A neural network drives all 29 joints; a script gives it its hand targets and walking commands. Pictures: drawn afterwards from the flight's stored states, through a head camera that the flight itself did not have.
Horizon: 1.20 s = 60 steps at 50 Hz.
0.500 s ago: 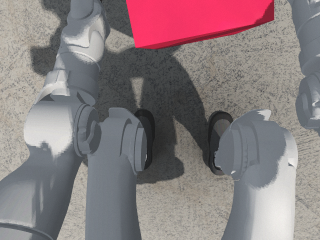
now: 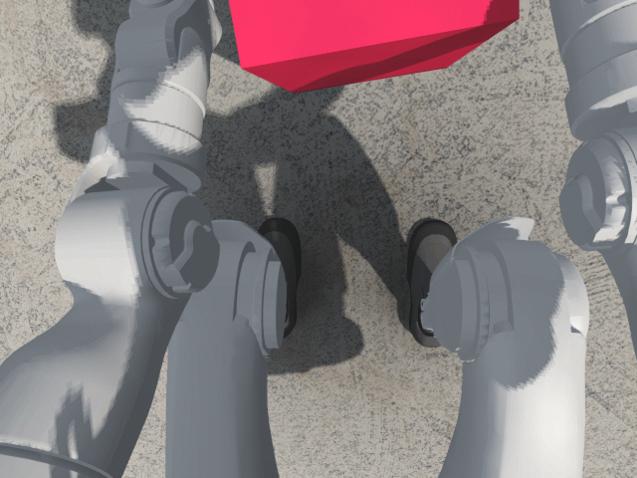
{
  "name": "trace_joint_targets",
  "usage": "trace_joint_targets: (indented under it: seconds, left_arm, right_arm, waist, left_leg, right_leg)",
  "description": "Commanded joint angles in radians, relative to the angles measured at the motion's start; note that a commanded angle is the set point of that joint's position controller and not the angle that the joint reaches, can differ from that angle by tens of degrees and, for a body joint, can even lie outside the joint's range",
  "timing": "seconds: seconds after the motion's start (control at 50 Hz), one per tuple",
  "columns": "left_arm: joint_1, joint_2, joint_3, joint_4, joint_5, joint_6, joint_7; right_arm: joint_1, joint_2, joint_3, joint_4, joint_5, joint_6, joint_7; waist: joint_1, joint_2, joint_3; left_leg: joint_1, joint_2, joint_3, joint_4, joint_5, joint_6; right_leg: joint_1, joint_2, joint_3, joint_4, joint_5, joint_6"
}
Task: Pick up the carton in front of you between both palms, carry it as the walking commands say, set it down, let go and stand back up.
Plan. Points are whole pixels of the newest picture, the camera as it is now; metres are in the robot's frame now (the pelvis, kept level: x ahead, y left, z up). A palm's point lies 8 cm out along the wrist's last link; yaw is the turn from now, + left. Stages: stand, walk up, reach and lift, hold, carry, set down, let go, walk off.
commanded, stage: reach and lift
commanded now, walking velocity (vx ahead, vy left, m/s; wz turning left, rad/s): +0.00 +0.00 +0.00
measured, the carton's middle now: out of the picture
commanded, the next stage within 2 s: none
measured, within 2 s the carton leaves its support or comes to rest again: leaves its support in 0.04 s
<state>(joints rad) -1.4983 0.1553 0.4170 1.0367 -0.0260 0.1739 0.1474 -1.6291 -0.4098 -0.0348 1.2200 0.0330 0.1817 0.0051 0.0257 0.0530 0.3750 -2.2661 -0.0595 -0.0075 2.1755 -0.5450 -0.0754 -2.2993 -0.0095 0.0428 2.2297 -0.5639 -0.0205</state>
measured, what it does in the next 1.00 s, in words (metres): rises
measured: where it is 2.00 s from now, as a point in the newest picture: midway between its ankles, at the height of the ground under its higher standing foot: (349, 300)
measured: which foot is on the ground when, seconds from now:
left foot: down 0.00-1.00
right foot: down 0.00-1.00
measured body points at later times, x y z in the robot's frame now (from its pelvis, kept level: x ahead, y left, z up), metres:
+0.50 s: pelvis +0.00 +0.02 +0.08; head +0.26 -0.03 +0.44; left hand +0.52 +0.10 +0.01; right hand +0.52 -0.20 +0.02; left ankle +0.13 +0.14 -0.33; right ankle +0.11 -0.12 -0.33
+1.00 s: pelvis +0.03 +0.02 +0.20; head +0.24 -0.03 +0.60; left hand +0.50 +0.11 +0.16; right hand +0.48 -0.19 +0.14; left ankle +0.13 +0.14 -0.33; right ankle +0.11 -0.12 -0.33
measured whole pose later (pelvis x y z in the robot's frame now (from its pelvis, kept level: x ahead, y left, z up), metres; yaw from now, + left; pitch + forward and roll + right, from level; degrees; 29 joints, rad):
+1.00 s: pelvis +0.03 +0.02 +0.20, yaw -6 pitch +39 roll +2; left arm -0.80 -0.14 0.50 0.54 0.20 0.38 0.09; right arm -0.87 -0.02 -0.35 0.66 -0.21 0.44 0.00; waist 0.03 0.03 -0.24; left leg -1.72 -0.06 -0.05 1.55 -0.52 -0.04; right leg -1.75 0.05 0.08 1.56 -0.49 0.03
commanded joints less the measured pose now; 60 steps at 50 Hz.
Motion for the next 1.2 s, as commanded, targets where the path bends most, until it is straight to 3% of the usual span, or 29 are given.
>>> trace_joint_targets:
  seconds: [0.0,0.14,0.18,0.24,0.28,0.32,0.4,0.5,0.6,0.66,0.74,0.84,0.94,1.06,1.18]
  left_arm:
    - [-0.474,-1.014,-0.332,-0.224,-0.108,0.021,-0.257]
    - [-0.453,-1.15,-0.474,-0.409,-0.164,0.09,-0.26]
    - [-0.461,-1.152,-0.497,-0.474,-0.146,0.116,-0.261]
    - [-0.445,-1.116,-0.501,-0.48,-0.09,0.142,-0.265]
    - [-0.381,-1.112,-0.447,-0.404,-0.019,0.154,-0.272]
    - [-0.345,-1.117,-0.371,-0.341,0.052,0.162,-0.274]
    - [-0.327,-1.114,-0.273,-0.288,0.133,0.165,-0.269]
    - [-0.315,-1.13,-0.225,-0.251,0.183,0.195,-0.284]
    - [-0.339,-1.238,-0.341,-0.324,0.113,0.218,-0.315]
    - [-0.29,-1.304,-0.427,-0.361,0.073,0.231,-0.33]
    - [-0.18,-1.344,-0.524,-0.405,0.03,0.244,-0.333]
    - [-0.016,-1.335,-0.56,-0.407,0.03,0.246,-0.338]
    - [0.121,-1.33,-0.536,-0.376,0.062,0.232,-0.347]
    - [0.221,-1.345,-0.555,-0.382,0.071,0.201,-0.351]
    - [0.329,-1.332,-0.552,-0.361,0.099,0.192,-0.356]
  right_arm:
    - [-0.418,1.031,0.192,-0.366,0.108,-0.006,0.252]
    - [-0.423,1.223,0.323,-0.683,0.151,0.062,0.199]
    - [-0.398,1.278,0.332,-0.725,0.131,0.094,0.182]
    - [-0.237,1.322,0.247,-0.542,0.061,0.151,0.179]
    - [-0.149,1.32,0.163,-0.412,0.0,0.164,0.195]
    - [-0.146,1.325,0.097,-0.36,-0.049,0.161,0.212]
    - [-0.204,1.328,0.018,-0.345,-0.089,0.153,0.237]
    - [-0.159,1.286,-0.102,-0.27,-0.181,0.173,0.251]
    - [-0.15,1.324,-0.071,-0.349,-0.169,0.182,0.25]
    - [-0.153,1.364,0.013,-0.454,-0.123,0.188,0.255]
    - [-0.095,1.426,0.136,-0.563,-0.068,0.206,0.258]
    - [0.047,1.497,0.22,-0.599,-0.037,0.222,0.253]
    - [0.175,1.535,0.222,-0.581,-0.051,0.212,0.237]
    - [0.287,1.537,0.213,-0.594,-0.079,0.175,0.209]
    - [0.416,1.53,0.187,-0.568,-0.115,0.164,0.198]
  waist:
    - [-0.007,-0.114,-1.345]
    - [-0.02,-0.236,-1.872]
    - [-0.02,-0.259,-1.929]
    - [-0.037,-0.233,-1.706]
    - [-0.019,-0.196,-1.502]
    - [0.014,-0.161,-1.382]
    - [0.055,-0.13,-1.334]
    - [0.007,-0.099,-1.332]
    - [-0.043,-0.047,-1.515]
    - [-0.042,-0.035,-1.631]
    - [-0.034,-0.067,-1.72]
    - [-0.007,-0.123,-1.629]
    - [0.008,-0.144,-1.469]
    - [-0.012,-0.113,-1.38]
    - [-0.023,-0.07,-1.236]
  left_leg:
    - [0.579,-0.098,0.13,-0.096,0.379,0.035]
    - [0.519,-0.116,0.158,-0.142,0.481,0.025]
    - [0.478,-0.12,0.159,-0.182,0.459,0.026]
    - [0.473,-0.115,0.143,-0.273,0.309,0.035]
    - [0.474,-0.112,0.131,-0.332,0.187,0.039]
    - [0.479,-0.116,0.13,-0.375,0.119,0.045]
    - [0.555,-0.122,0.121,-0.45,0.086,0.057]
    - [0.627,-0.119,0.11,-0.557,-0.01,0.056]
    - [0.731,-0.12,0.11,-0.607,0.061,0.032]
    - [0.821,-0.121,0.108,-0.63,0.149,0.023]
    - [0.921,-0.121,0.096,-0.668,0.251,0.02]
    - [0.957,-0.12,0.08,-0.739,0.288,0.032]
    - [0.99,-0.123,0.06,-0.824,0.292,0.046]
    - [1.116,-0.121,0.034,-0.934,0.32,0.047]
    - [1.225,-0.112,0.012,-1.07,0.265,0.054]
  right_leg:
    - [0.694,0.094,-0.07,-0.18,0.425,0.001]
    - [1.17,0.115,-0.081,-0.212,0.72,0.036]
    - [1.231,0.123,-0.086,-0.241,0.732,0.046]
    - [1.058,0.133,-0.099,-0.342,0.511,0.043]
    - [0.855,0.14,-0.101,-0.408,0.313,0.033]
    - [0.727,0.145,-0.107,-0.457,0.185,0.026]
    - [0.651,0.156,-0.114,-0.506,0.108,0.018]
    - [0.681,0.16,-0.115,-0.612,0.004,0.007]
    - [0.832,0.16,-0.118,-0.663,0.096,0.01]
    - [0.914,0.162,-0.123,-0.682,0.18,0.015]
    - [1.038,0.167,-0.122,-0.713,0.291,0.029]
    - [1.146,0.167,-0.103,-0.783,0.351,0.047]
    - [1.223,0.166,-0.074,-0.878,0.371,0.054]
    - [1.341,0.165,-0.042,-1.001,0.403,0.046]
    - [1.444,0.156,-0.015,-1.138,0.339,0.03]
